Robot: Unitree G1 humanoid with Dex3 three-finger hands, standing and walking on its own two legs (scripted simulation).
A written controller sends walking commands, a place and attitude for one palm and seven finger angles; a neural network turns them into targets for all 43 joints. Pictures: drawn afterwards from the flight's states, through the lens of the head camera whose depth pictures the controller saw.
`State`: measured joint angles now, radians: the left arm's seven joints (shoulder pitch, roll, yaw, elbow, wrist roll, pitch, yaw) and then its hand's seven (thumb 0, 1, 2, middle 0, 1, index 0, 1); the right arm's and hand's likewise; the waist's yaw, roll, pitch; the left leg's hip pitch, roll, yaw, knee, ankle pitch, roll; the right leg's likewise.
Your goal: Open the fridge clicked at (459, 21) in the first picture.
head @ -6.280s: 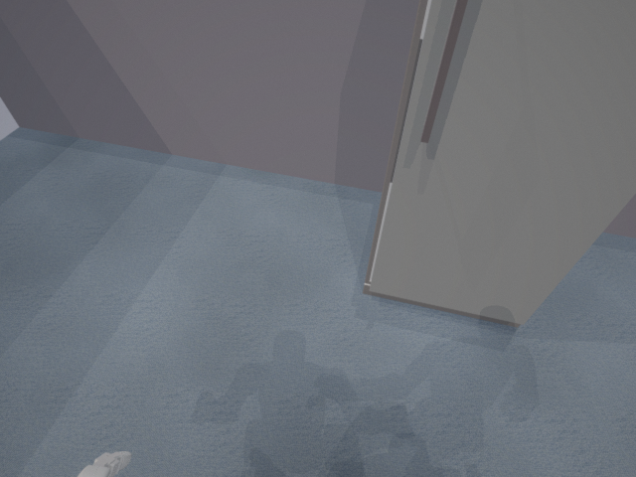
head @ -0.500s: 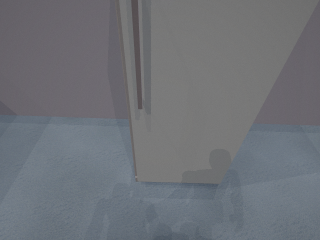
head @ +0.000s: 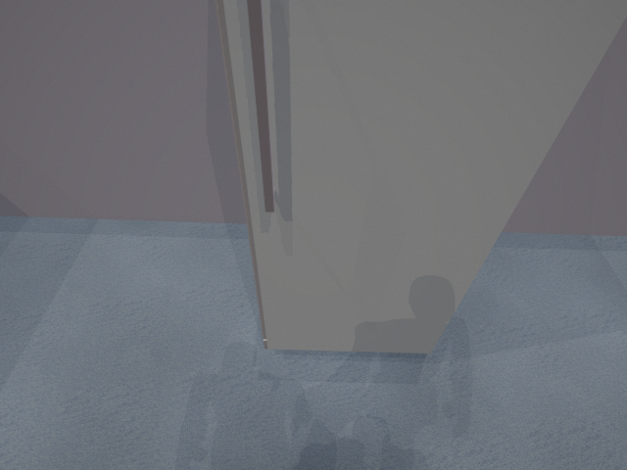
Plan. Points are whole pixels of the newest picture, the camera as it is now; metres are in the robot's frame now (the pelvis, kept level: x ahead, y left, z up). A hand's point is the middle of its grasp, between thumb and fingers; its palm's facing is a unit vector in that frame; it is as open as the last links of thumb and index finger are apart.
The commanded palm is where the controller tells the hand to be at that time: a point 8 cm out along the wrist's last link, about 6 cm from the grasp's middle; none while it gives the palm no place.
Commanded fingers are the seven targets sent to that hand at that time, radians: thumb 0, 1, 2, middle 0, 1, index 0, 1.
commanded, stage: look again from close up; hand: left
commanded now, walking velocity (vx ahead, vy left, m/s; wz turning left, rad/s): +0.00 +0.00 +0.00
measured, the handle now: (262, 83) +0.57 +0.12 +0.22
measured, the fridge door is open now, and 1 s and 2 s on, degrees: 0 0 0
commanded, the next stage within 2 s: shuffle to correct the standing spot in 1.84 s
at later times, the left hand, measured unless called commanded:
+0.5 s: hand out of the picture +0.01 +0.17 -0.17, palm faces +0.02 -0.98 -0.19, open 7.3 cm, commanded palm none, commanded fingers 0.00 0.90 0.90 -0.20 -0.30 -0.20 -0.30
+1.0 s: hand out of the picture -0.02 +0.15 -0.18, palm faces +0.03 -0.99 -0.16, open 7.3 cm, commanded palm none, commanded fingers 0.00 0.90 0.90 -0.20 -0.30 -0.20 -0.30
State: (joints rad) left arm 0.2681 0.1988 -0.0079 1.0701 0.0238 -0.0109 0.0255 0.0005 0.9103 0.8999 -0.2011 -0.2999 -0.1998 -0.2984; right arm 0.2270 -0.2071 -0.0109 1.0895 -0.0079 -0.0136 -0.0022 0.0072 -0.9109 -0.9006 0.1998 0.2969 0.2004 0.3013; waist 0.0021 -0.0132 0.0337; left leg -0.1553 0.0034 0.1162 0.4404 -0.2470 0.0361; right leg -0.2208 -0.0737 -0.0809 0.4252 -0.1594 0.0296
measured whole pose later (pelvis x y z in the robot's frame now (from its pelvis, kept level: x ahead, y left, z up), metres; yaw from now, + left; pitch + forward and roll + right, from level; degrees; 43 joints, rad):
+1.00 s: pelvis +0.00 -0.01 +0.00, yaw -1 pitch -2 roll +0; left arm 0.34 0.11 0.00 1.11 0.02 -0.01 0.04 0.00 0.91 0.90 -0.20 -0.30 -0.20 -0.30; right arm 0.33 -0.12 -0.01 1.14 -0.01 -0.01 -0.02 0.01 -0.91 -0.90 0.20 0.30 0.20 0.30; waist 0.00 -0.01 0.03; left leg -0.14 0.01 0.12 0.42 -0.25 0.03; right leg -0.21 -0.06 -0.07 0.42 -0.16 0.02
